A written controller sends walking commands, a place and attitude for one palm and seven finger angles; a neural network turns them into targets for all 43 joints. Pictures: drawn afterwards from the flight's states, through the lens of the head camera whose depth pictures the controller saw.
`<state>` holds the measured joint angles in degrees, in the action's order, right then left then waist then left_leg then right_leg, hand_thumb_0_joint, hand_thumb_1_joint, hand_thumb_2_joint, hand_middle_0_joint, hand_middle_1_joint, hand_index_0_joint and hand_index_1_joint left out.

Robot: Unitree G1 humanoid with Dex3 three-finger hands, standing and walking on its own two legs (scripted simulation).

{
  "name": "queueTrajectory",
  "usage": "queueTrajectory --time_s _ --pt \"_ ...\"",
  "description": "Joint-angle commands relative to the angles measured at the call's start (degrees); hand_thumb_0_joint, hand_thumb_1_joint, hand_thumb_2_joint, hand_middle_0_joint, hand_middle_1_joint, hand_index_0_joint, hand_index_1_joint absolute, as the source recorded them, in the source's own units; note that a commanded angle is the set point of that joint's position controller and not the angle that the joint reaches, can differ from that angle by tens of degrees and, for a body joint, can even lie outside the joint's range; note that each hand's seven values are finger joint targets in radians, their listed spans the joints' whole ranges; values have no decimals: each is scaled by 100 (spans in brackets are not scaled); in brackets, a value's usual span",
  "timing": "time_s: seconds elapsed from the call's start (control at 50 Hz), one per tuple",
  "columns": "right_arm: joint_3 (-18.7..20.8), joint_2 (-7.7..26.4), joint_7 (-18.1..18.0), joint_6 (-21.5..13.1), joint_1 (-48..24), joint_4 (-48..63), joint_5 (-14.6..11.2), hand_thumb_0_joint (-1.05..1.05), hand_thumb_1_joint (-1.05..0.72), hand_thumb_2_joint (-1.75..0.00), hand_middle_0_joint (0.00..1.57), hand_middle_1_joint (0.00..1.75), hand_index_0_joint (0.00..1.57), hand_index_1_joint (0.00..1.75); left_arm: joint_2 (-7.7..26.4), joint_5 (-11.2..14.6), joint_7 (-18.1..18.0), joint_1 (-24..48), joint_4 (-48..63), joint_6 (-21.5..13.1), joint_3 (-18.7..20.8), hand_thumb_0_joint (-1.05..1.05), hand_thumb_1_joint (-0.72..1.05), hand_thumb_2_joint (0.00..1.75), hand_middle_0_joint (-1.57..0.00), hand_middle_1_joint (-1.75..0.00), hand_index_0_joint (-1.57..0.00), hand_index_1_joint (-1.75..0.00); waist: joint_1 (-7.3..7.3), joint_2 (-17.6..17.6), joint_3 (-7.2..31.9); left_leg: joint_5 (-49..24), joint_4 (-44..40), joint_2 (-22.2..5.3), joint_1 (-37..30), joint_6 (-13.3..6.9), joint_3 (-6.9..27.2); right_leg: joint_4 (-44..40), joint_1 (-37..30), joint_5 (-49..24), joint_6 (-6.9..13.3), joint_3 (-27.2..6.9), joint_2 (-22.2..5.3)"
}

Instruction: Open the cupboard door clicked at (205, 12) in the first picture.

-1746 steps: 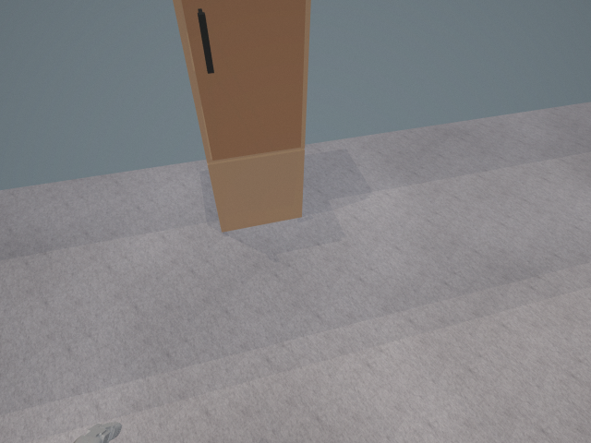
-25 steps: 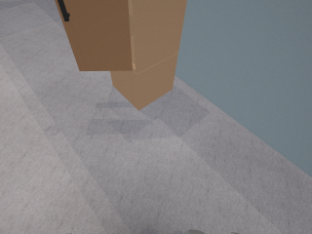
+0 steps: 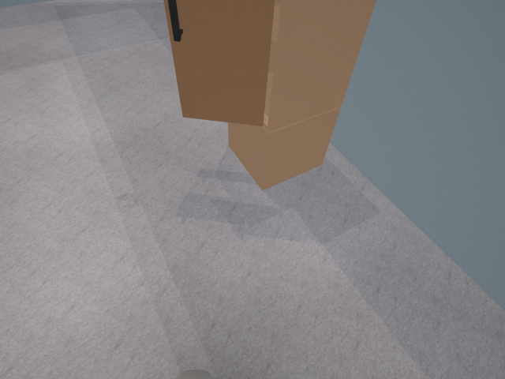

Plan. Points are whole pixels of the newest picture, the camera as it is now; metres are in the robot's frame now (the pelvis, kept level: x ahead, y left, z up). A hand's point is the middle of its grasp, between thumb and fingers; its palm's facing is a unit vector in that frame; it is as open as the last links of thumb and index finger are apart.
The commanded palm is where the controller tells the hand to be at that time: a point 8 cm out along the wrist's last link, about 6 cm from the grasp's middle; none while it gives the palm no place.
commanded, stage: take the last steps up to it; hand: left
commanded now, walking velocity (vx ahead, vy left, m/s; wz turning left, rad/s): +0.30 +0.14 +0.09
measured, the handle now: (175, 11) +1.05 +0.34 +0.07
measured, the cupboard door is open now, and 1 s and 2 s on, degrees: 53 53 53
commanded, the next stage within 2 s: come to a stop and stand still in 1.26 s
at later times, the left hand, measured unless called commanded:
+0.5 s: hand (138, 308) +0.25 +0.25 -0.16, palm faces -0.02 -0.99 -0.16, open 7.4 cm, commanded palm none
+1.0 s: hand (142, 283) +0.30 +0.26 -0.17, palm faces +0.10 -0.97 -0.21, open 7.2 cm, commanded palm none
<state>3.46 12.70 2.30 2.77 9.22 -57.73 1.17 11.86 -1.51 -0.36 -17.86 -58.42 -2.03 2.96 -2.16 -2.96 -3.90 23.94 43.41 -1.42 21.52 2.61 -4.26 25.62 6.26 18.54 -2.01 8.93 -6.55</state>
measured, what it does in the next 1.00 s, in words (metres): walks ahead: left foot, then right foot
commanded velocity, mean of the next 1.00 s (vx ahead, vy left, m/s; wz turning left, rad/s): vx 0.30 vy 0.06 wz -0.02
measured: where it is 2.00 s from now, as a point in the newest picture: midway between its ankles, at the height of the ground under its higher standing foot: (227, 305)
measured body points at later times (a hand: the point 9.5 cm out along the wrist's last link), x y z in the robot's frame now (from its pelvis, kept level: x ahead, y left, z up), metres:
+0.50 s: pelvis +0.13 +0.07 +0.00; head +0.15 +0.08 +0.45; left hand +0.25 +0.30 -0.14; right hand +0.04 -0.14 -0.15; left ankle +0.04 +0.13 -0.74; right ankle +0.24 -0.06 -0.69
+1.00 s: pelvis +0.31 +0.07 +0.00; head +0.33 +0.07 +0.45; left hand +0.30 +0.31 -0.15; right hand +0.39 -0.18 -0.14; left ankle +0.40 +0.21 -0.71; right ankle +0.27 -0.03 -0.74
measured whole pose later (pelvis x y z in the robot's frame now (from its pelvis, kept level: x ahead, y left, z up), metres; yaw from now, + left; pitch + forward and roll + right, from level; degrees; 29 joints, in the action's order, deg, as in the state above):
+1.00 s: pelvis +0.31 +0.07 +0.00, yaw +1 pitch +0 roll -1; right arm 3.6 10.6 1.3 -1.3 10.2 -58.6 1.7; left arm 11.4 -0.9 -0.2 -17.6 -62.5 -3.7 3.5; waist -1.4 -0.5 -2.3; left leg 13.6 40.0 -5.7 27.2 2.3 -3.5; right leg 21.5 6.2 15.3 1.7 6.8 -0.2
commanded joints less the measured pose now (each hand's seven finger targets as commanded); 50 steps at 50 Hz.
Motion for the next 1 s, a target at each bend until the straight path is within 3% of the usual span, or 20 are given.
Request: queueTrajectory --time_s 0.0,0.02,0.04,0.06,0.08,0.16,0.2,0.36,0.52,0.58,0.6,0.62,0.64,0.66,0.68,0.7,0.72,0.78,0.86,0.98 --pt "-10 216 -3 -286 -139 506 -9 0 -90 -90 20 30 20 30 1114 -8 21 -49 116 -40 279 0 90 90 -20 -30 -20 -30 174 -577 79 -664 -1374 223 -893 -153 -383 -611 586 -621 616 -862 -1261" --pt "28 406 -57 -330 409 340 -4 0 -90 -90 20 30 20 30 1051 10 51 136 151 -24 266 0 90 90 -20 -30 -20 -30 459 -191 247 -722 -1787 256 -1830 -242 -376 0 1156 -530 442 -581 -988" --pt "164 914 -133 -375 1116 167 34 0 -90 -90 20 30 20 30 764 46 97 196 276 7 203 0 90 90 -20 -30 -20 -30 778 1047 581 -103 -2157 -640 -2824 -640 845 1447 2118 55 176 -75 -414" --pt "290 1394 -193 -385 1783 88 71 0 -90 -90 20 30 20 30 460 61 117 480 557 3 96 0 90 90 -20 -30 -20 -30 998 2345 751 149 -2843 -1885 -3138 -1244 2665 3185 3125 1619 -33 184 228" --pt "272 1429 -285 -342 1888 7 58 0 -90 -90 20 30 20 30 488 37 90 907 676 19 83 0 90 90 -20 -30 -20 -30 1043 1789 532 67 -3091 -2112 -2747 -1577 2774 4054 3464 1676 116 -451 121" --pt "10 647 -336 -542 853 266 30 0 -90 -90 20 30 20 30 396 -27 162 517 257 82 62 0 90 90 -20 -30 -20 -30 330 848 -8 -622 -3391 -1488 -1425 -1308 1717 4375 3080 187 164 -788 -253" --pt "-26 550 -347 -636 1001 165 7 0 -90 -90 20 30 20 30 294 -19 168 382 176 113 45 0 90 90 -20 -30 -20 -30 251 679 22 -1609 -3397 -1305 -1617 -1275 1326 4149 3075 -195 99 -732 -170" --pt "-115 267 -393 -718 1816 -323 -6 0 -90 -90 20 30 20 30 204 9 159 1197 427 124 15 0 90 90 -20 -30 -20 -30 360 673 -133 -3224 -3387 -1187 -2254 -1153 875 2921 3348 -842 63 -572 -28" --pt "-206 183 -450 -698 2511 -777 78 0 -90 -90 20 30 20 30 27 39 182 2110 754 66 -68 0 90 90 -20 -30 -20 -30 592 739 -332 -4583 -2853 -1277 -2538 -1062 605 1674 2764 -598 380 -298 298" --pt "-216 282 -470 -681 2419 -852 39 0 -90 -90 20 30 20 30 155 44 149 1233 546 11 -15 0 90 90 -20 -30 -20 -30 132 629 22 -6104 -1771 -1083 -2193 -824 352 913 1106 -570 580 -47 738" --pt "-192 316 -471 -691 2244 -802 -20 0 -90 -90 20 30 20 30 286 36 120 490 310 -33 64 0 90 90 -20 -30 -20 -30 -212 562 347 -6066 -878 -915 -1550 -638 236 604 -179 -1019 701 -183 691" --pt "-175 247 -433 -719 2113 -673 -94 0 -90 -90 20 30 20 30 692 12 65 -478 78 -95 198 0 90 90 -20 -30 -20 -30 -576 109 941 -4579 447 -526 -254 -471 -37 568 -1846 -1597 1090 -1365 -255" --pt "-162 65 -423 -732 2161 -501 -146 0 -90 -90 20 30 20 30 1121 47 23 -1086 -89 -103 317 0 90 90 -20 -30 -20 -30 -599 -853 1488 440 2420 370 1056 -273 -241 -179 -2748 -2416 1920 -3713 -1955" --pt "-103 320 -389 -656 1777 -386 -120 0 -90 -90 20 30 20 30 1116 153 -40 -813 -7 -69 315 0 90 90 -20 -30 -20 -30 -487 -130 1052 855 3199 13 1285 -395 477 -811 -1829 -1616 2109 -3871 -2219" --pt "-82 40 -337 -633 1327 -212 -88 0 -90 -90 20 30 20 30 939 160 -70 -318 98 -22 270 0 90 90 -20 -30 -20 -30 -323 206 -11 486 3103 -258 1694 -388 546 -1163 -890 -937 1957 -3372 -1988" --pt "-88 -73 -324 -563 1157 -248 -36 0 -90 -90 20 30 20 30 555 132 -74 35 174 -85 160 0 90 90 -20 -30 -20 -30 -92 25 -287 -36 2870 -423 1448 -320 621 -1327 17 -1030 1548 -2836 -1591" --pt "-112 -198 -307 -480 1324 -312 1 0 -90 -90 20 30 20 30 316 122 -70 275 199 -138 76 0 90 90 -20 -30 -20 -30 173 -292 -330 -303 2607 -542 1135 -261 623 -1472 558 -1009 1336 -2307 -1375" --pt "-84 -364 -213 -363 1660 -439 38 0 -90 -90 20 30 20 30 198 93 -43 326 142 -251 57 0 90 90 -20 -30 -20 -30 405 -335 151 -776 1658 -558 467 -132 309 -1613 914 -999 1082 -1325 -907" --pt "-46 -444 -122 -394 951 -126 39 0 -90 -90 20 30 20 30 327 44 4 61 -12 -309 152 0 90 90 -20 -30 -20 -30 219 -4 133 -1091 272 -480 479 -24 69 -1585 682 -920 1179 -1350 -867" --pt "-5 -129 -59 -512 -21 271 38 0 -90 -90 20 30 20 30 602 11 43 -201 -282 -248 150 0 90 90 -20 -30 -20 -30 74 -446 -130 -1058 -971 -229 132 -92 -56 -1206 354 -1071 1014 -1402 -1020"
